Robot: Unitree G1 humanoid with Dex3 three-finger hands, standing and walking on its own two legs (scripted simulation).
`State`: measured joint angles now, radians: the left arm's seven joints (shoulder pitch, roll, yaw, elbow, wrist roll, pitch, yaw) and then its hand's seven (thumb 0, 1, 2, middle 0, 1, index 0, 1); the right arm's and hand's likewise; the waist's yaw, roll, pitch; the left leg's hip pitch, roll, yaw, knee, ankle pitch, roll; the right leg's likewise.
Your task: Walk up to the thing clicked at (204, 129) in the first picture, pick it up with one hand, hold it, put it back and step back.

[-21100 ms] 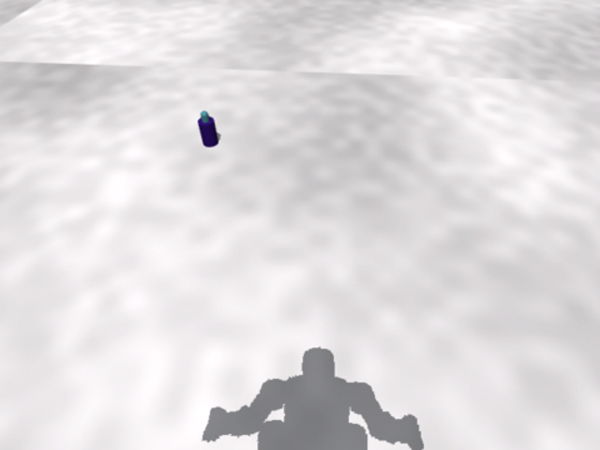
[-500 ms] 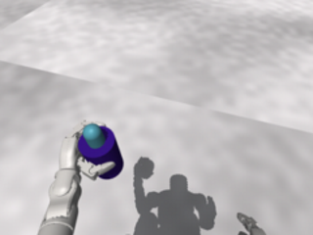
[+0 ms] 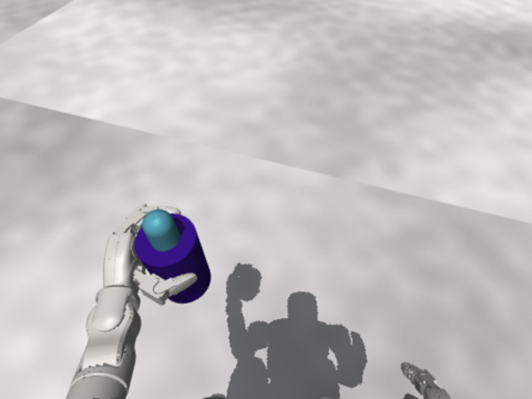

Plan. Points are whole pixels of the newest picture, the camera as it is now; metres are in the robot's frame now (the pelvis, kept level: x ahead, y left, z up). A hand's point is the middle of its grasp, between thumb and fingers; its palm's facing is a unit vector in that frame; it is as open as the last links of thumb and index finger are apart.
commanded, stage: crouch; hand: left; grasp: from the side
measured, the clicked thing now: (172, 252) +0.33 +0.16 +0.03
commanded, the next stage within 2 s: lower in 1.74 s
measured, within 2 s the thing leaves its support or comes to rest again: neither
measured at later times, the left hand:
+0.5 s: hand (184, 292) +0.35 +0.19 -0.19, palm faces +0.09 -1.00 -0.03, open 11.6 cm
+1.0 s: hand (195, 314) +0.37 +0.20 -0.40, palm faces +0.13 -0.99 -0.03, open 11.7 cm
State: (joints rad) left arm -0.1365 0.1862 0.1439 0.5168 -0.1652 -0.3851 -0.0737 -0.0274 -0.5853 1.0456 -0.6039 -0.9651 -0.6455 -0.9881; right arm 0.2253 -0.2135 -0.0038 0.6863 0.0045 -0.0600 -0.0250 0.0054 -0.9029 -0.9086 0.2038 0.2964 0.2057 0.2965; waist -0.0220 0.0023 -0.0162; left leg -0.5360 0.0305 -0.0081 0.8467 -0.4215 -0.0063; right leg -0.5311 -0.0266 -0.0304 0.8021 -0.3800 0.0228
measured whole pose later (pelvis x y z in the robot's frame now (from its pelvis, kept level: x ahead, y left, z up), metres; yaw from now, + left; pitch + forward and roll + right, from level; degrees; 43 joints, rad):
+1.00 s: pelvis -0.09 +0.00 -0.34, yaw -2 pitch +33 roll -4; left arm -0.67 0.41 0.46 1.14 -0.09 -0.77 -0.17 -0.03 -0.60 1.08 -0.59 -0.98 -0.64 -1.01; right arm 0.10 -0.27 0.04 0.73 -0.11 -0.04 0.08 0.00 -0.93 -0.92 0.20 0.30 0.21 0.30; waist -0.16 -0.02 -0.11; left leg -2.09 0.00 -0.09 2.21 -0.70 -0.02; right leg -2.07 -0.04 -0.03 2.14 -0.65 0.01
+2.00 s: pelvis -0.09 +0.01 -0.43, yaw -8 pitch +25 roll -11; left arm -0.71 0.60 0.50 1.23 -0.06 -0.84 -0.12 -0.03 -0.59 1.06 -0.60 -0.96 -0.65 -0.99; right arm 0.01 -0.33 0.23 0.68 -0.21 0.02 0.13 0.00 -0.94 -0.92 0.21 0.30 0.21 0.30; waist -0.24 -0.09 0.11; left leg -2.27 -0.01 -0.20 2.52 -0.70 -0.01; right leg -2.19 -0.02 -0.11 2.37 -0.62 0.05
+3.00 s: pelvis -0.10 +0.02 -0.44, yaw -13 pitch +16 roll -17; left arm -0.72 0.82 0.51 1.43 -0.03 -1.02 0.02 -0.03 -0.58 1.06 -0.60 -0.96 -0.64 -0.99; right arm -0.13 -0.37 0.46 0.60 -0.34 0.03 0.15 -0.01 -0.92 -0.91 0.21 0.30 0.21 0.30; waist -0.29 -0.24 0.30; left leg -2.23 -0.01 -0.33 2.63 -0.72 0.00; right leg -2.10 0.03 -0.21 2.36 -0.59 0.08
